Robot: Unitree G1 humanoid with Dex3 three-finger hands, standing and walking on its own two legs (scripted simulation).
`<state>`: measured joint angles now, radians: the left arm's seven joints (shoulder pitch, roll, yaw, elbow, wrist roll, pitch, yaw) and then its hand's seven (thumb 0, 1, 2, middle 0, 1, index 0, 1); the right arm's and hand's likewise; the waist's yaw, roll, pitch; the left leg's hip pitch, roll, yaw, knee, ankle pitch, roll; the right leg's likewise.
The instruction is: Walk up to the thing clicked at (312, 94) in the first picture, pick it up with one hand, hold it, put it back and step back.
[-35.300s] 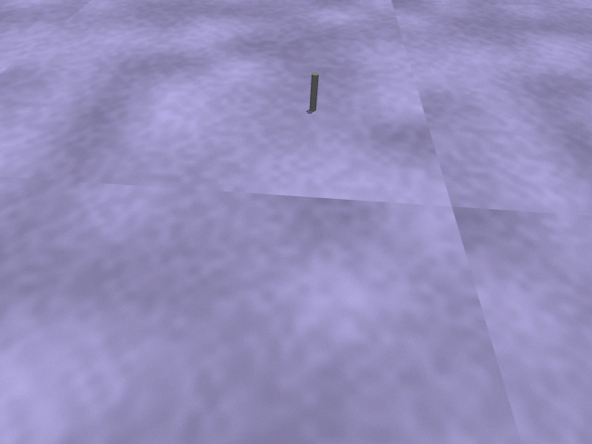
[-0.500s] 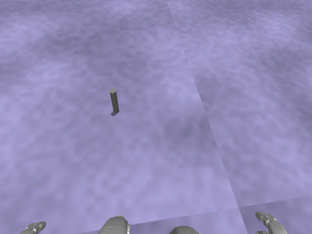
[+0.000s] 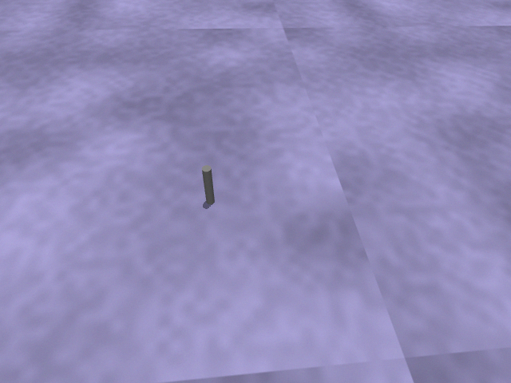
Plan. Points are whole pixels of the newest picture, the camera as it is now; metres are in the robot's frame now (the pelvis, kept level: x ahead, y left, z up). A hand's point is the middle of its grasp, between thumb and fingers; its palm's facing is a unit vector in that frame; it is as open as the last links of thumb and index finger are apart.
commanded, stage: step back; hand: left
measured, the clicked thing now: (208, 185) +1.04 +0.22 -0.64
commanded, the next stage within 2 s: stand in 0.72 s
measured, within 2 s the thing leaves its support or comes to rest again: neither
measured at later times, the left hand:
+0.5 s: hand out of the picture +0.13 +0.25 -0.14, palm faces +0.04 -0.93 -0.37, open 7.4 cm
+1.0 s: hand (101, 378) +0.16 +0.26 -0.14, palm faces +0.00 -0.95 -0.32, open 7.4 cm
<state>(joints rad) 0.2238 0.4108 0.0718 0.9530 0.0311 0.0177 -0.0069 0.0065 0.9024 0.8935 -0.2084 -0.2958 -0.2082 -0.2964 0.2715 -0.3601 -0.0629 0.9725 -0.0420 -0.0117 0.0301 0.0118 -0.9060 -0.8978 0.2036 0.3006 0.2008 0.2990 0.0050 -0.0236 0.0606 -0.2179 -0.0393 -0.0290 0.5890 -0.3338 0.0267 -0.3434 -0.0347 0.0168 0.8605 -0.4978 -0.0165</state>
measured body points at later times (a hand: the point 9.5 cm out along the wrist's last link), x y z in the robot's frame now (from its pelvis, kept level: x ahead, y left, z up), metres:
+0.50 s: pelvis +0.05 -0.01 +0.00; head +0.07 -0.02 +0.45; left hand +0.13 +0.30 -0.12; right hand +0.13 -0.32 -0.13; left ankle +0.06 +0.13 -0.73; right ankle +0.07 -0.13 -0.73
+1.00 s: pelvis +0.07 +0.01 +0.02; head +0.08 +0.02 +0.47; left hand +0.16 +0.31 -0.11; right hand +0.19 -0.28 -0.10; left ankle +0.06 +0.13 -0.73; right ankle +0.07 -0.13 -0.73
